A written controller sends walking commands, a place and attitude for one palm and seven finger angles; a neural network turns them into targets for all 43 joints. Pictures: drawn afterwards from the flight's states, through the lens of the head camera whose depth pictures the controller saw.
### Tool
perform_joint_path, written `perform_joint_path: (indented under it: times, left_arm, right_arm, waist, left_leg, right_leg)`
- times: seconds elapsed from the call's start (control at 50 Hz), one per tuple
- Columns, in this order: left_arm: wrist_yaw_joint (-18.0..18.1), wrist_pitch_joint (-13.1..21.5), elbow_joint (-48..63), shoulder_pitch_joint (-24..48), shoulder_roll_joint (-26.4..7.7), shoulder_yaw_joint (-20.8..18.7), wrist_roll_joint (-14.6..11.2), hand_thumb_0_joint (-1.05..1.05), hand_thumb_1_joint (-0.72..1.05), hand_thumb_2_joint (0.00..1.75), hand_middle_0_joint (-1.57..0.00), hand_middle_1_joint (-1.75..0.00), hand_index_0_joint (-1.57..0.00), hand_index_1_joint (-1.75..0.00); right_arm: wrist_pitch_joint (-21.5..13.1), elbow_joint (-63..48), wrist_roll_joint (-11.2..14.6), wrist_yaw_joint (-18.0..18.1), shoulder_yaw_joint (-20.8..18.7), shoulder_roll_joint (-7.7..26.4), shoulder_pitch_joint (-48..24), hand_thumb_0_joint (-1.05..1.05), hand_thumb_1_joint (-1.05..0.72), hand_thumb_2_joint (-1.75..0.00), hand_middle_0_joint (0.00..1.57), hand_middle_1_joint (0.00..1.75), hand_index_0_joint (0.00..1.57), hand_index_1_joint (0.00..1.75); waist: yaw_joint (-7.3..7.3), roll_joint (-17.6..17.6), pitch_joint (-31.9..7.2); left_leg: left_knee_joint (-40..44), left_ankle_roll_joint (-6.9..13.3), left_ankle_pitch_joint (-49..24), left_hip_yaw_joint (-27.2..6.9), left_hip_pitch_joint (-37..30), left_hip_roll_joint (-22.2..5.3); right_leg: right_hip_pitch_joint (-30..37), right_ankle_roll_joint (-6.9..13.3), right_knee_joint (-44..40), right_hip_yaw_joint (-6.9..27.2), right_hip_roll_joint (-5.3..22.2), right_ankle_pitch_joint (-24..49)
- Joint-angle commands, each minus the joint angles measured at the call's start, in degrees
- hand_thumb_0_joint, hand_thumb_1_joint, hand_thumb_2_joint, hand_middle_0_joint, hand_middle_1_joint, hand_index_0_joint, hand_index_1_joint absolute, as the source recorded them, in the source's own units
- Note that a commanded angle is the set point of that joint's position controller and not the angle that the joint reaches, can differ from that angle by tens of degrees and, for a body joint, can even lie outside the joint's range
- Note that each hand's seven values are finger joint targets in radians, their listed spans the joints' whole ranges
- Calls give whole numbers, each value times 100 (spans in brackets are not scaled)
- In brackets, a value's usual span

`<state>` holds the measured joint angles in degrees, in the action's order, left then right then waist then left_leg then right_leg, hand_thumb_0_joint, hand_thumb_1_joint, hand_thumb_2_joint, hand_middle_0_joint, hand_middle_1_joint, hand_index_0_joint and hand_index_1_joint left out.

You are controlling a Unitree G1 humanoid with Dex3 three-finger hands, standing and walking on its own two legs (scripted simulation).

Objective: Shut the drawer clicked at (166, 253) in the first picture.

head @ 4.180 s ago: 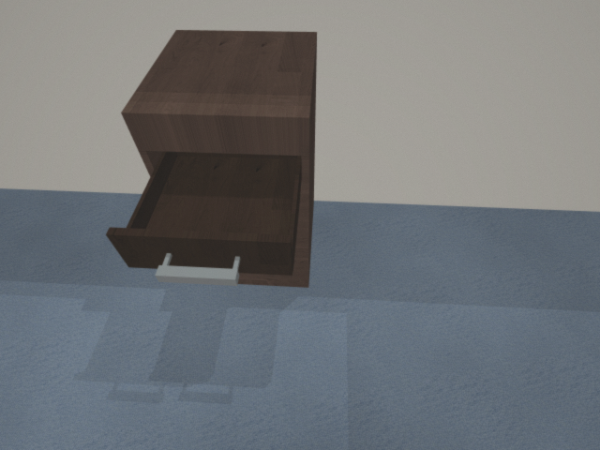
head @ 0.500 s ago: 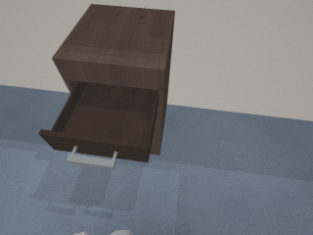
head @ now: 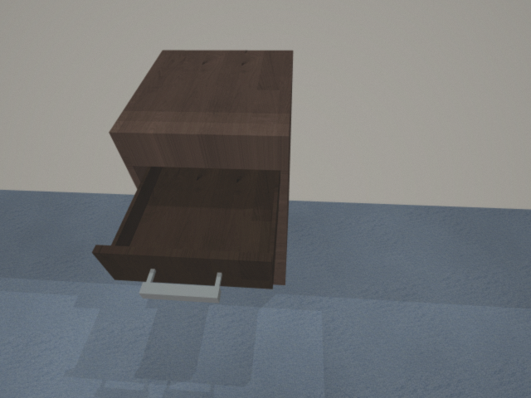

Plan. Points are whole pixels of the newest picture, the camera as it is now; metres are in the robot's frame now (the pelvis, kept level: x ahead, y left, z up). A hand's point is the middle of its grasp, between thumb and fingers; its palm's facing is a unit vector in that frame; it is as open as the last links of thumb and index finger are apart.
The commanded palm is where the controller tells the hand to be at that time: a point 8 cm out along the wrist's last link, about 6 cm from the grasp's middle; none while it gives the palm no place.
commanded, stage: come to a stop and stand still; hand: left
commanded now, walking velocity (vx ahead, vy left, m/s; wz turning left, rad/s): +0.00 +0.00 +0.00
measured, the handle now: (183, 283) +0.37 +0.22 -0.17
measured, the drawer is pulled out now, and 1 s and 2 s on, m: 0.27 0.27 0.27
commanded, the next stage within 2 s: look again from close up in 0.12 s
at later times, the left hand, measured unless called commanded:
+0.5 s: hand out of the picture +0.01 +0.14 -0.16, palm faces +0.00 -0.98 -0.19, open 7.3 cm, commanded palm none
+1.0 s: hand out of the picture +0.09 +0.15 -0.10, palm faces +0.20 -0.95 -0.26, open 7.1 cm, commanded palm +0.12 +0.17 -0.07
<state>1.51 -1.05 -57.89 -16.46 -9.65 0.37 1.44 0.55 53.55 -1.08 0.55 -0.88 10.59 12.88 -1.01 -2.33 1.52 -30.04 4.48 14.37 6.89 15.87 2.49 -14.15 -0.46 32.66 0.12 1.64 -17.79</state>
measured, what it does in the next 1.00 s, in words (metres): shifts its weight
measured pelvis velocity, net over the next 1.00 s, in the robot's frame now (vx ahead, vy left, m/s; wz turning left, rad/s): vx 0.03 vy -0.05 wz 0.04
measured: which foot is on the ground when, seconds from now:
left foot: down 0.00-1.00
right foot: down 0.00-1.00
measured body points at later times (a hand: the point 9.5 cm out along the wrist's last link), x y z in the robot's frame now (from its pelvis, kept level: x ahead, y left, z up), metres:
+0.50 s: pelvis +0.02 -0.02 +0.01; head +0.03 -0.03 +0.46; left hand +0.01 +0.19 -0.14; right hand -0.01 -0.22 -0.16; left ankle +0.02 +0.07 -0.73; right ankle -0.01 -0.13 -0.73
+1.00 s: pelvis +0.03 -0.05 +0.00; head +0.03 -0.07 +0.45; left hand +0.08 +0.20 -0.08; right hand +0.08 -0.29 -0.14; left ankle +0.02 +0.07 -0.73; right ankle -0.01 -0.13 -0.73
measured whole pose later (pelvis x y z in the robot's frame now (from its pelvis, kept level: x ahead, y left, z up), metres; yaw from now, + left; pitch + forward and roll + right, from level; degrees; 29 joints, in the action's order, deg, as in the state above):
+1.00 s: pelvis +0.03 -0.05 +0.00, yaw +2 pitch +0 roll +1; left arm 6.1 -0.9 -22.5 -32.5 -11.5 2.1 -7.4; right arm -12.1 52.3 1.8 4.3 -0.1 12.9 20.8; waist 1.3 -2.3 -0.7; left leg -29.8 0.4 15.5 2.6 14.8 0.2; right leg -11.6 3.0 31.2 -3.5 -1.0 -20.3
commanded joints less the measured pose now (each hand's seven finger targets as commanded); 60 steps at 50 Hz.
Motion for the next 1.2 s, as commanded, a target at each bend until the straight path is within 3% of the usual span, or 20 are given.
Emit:
perform_joint_path:
  times: [0.0,0.06,0.14,0.32,0.82,0.84,0.86,0.88,0.9,0.92,0.94,0.96,0.98,1.0,1.02,1.06,1.08,1.1,1.14,1.18]
  left_arm:
    - [44,200,250,-63,-567,-98,-8,0,90,90,-20,-30,-20,-30]
    - [55,187,170,-178,-509,-93,-20,0,90,90,-20,-30,-20,-30]
    - [61,195,-21,-338,-449,-78,-28,0,90,90,-20,-30,-20,-30]
    - [89,245,-392,-430,-303,-25,-55,0,90,90,-20,-30,-20,-30]
    - [161,335,-653,-795,-81,24,-60,0,90,90,-20,-30,-20,-30]
    - [327,491,-730,-1011,-435,-53,38,0,90,90,-20,-30,-20,-30]
    - [108,1652,7841,3004,-1274,-68,-1199,0,90,90,-22,-32,-22,-32]
    - [391,1447,6570,1115,-1030,-233,-815,0,90,90,-24,-34,-24,-34]
    - [617,638,5777,-314,-173,316,-893,0,90,90,-26,-37,-26,-37]
    - [514,428,5387,-396,456,588,-1012,0,90,90,-28,-39,-28,-39]
    - [412,662,5913,-158,290,618,-1165,0,90,90,-30,-41,-30,-41]
    - [303,914,5900,-188,-38,405,-1159,0,90,90,-32,-43,-32,-43]
    - [149,1158,5731,-377,28,368,-1160,0,90,90,-34,-45,-34,-45]
    - [-51,1440,5487,-384,215,429,-1178,0,90,90,-36,-47,-36,-47]
    - [-230,1785,5143,-409,86,119,-1139,0,90,90,-38,-50,-38,-50]
    - [-822,2496,4543,-1553,147,-246,-1307,0,90,90,-42,-54,-42,-54]
    - [-1156,2888,4543,-1792,23,-494,-1404,0,90,90,-44,-56,-44,-56]
    - [-1492,3242,4498,-2057,-217,-810,-1423,0,90,90,-46,-58,-46,-58]
    - [-2150,3933,4936,-1552,-688,-1140,-1450,0,90,90,-50,-62,-50,-62]
    - [-2298,3839,4981,-1682,-803,-1346,-1513,0,90,90,-54,-67,-54,-67]
  right_arm:
    - [-152,-145,7,16,-102,548,433,0,-90,-90,20,30,20,30]
    - [-191,47,5,15,-40,570,463,0,-90,-90,20,30,20,30]
    - [-223,262,11,33,7,528,539,0,-90,-90,20,30,20,30]
    - [-250,734,37,81,89,346,871,0,-90,-90,20,30,20,30]
    - [-209,1076,53,136,134,76,910,0,-90,-90,20,30,20,30]
    - [-274,626,94,72,82,330,325,0,-90,-90,20,30,20,30]
    - [-1054,-1404,285,330,-86,1518,433,0,-90,-90,20,30,20,30]
    - [-1517,-1060,170,483,12,1038,-134,0,-90,-90,20,30,20,30]
    - [-1700,-1089,380,452,-112,832,-78,0,-90,-90,20,30,20,30]
    - [-1760,-921,378,453,-86,869,51,0,-90,-90,20,30,20,30]
    - [-1876,-1217,384,481,-116,1041,-115,0,-90,-90,20,30,20,30]
    - [-1979,-1300,326,504,-167,1204,-107,0,-90,-90,20,30,20,30]
    - [-2036,-1474,243,501,-187,1198,-54,0,-90,-90,20,30,20,30]
    - [-2113,-1669,202,477,-210,1170,-121,0,-90,-90,20,30,20,30]
    - [-2140,-1747,122,441,-282,1148,-95,0,-90,-90,20,30,20,30]
    - [-2154,-2100,91,315,-381,1068,-380,0,-90,-90,20,30,20,30]
    - [-2137,-2221,106,235,-429,1057,-456,0,-90,-90,20,30,20,30]
    - [-2117,-2310,148,126,-476,1010,-490,0,-90,-90,20,30,20,30]
    - [-2060,-2581,181,-8,-516,992,-668,0,-90,-90,20,30,20,30]
    - [-1847,-2985,205,1,-533,945,-864,0,-90,-90,20,30,20,30]
  waist:
    - [221,950,2]
    - [142,345,81]
    - [74,80,78]
    - [88,244,173]
    - [102,329,389]
    - [-58,1074,689]
    - [743,-127,-2151]
    - [127,-1391,-2350]
    - [345,-1061,-1322]
    - [339,-332,-687]
    - [414,176,-237]
    - [563,736,-420]
    - [627,1220,-353]
    - [631,1330,-371]
    - [566,1599,-634]
    - [55,2047,-892]
    - [-95,1941,-1174]
    - [-297,1271,-1507]
    - [-247,477,-1875]
    - [-329,605,-2004]
  left_leg:
    - [1058,-115,267,-1071,-443,-826]
    - [1349,-108,408,-1153,-372,-925]
    - [1498,-99,316,-1173,-322,-949]
    - [1309,-135,-570,-961,-630,-906]
    - [1036,-240,-1157,-733,-915,-882]
    - [-338,-420,-1103,-613,111,-858]
    - [465,-144,-1643,-572,-1715,-255]
    - [446,-144,-2438,-545,-1994,-389]
    - [435,-236,-2468,-713,-1317,-498]
    - [227,-214,-1834,-736,-751,-463]
    - [26,-143,-1193,-814,-384,-384]
    - [-260,-97,-802,-799,-196,-317]
    - [-557,-95,-491,-834,172,-268]
    - [-904,-128,-288,-812,543,-178]
    - [-1237,-223,-107,-855,1043,-153]
    - [-1719,-355,81,-847,2144,-110]
    - [-1982,-386,-28,-823,2507,-76]
    - [-2201,-452,-260,-753,2697,-36]
    - [-2695,-480,-347,-667,3145,-15]
    - [-2896,-390,-136,-560,3408,14]
  right_leg:
    - [-408,340,-1012,525,369,-10]
    - [-276,282,-929,380,311,89]
    - [-29,263,-925,296,308,318]
    - [58,263,-1120,335,381,726]
    - [125,327,-1343,474,427,1570]
    - [166,-40,-1298,764,727,4091]
    - [528,127,-647,426,272,3260]
    - [465,328,-413,208,-60,2030]
    - [-189,257,-433,-86,-98,1167]
    - [-318,211,-495,-312,-58,1230]
    - [-700,145,-536,-284,-56,1219]
    - [-1089,79,-487,-248,-52,966]
    - [-1534,24,-317,-294,-50,583]
    - [-1912,-1,-70,-243,-21,320]
    - [-2193,-14,229,-195,-4,81]
    - [-2147,-10,836,35,19,196]
    - [-1986,-5,1182,162,44,700]
    - [-1745,58,1559,302,96,1364]
    - [-1779,87,2081,518,170,1930]
    - [-1733,78,2151,690,150,1538]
